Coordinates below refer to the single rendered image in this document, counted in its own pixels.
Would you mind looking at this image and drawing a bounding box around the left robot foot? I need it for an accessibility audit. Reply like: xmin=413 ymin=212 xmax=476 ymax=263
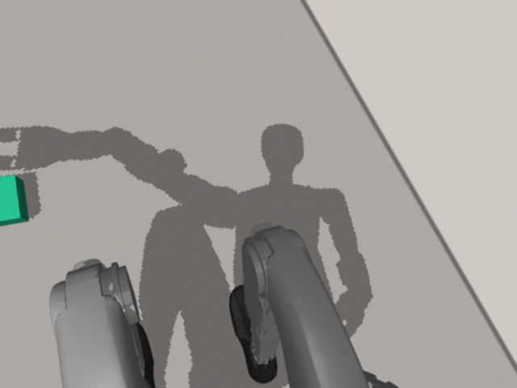
xmin=137 ymin=323 xmax=156 ymax=388

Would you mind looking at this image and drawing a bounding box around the small box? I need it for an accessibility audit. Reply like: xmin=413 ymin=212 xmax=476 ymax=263
xmin=0 ymin=175 xmax=29 ymax=226

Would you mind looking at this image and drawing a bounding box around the right robot foot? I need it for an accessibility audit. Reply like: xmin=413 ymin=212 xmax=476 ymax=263
xmin=229 ymin=285 xmax=277 ymax=384

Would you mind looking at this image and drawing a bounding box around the right robot hand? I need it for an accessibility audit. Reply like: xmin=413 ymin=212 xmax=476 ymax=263
xmin=363 ymin=370 xmax=398 ymax=388

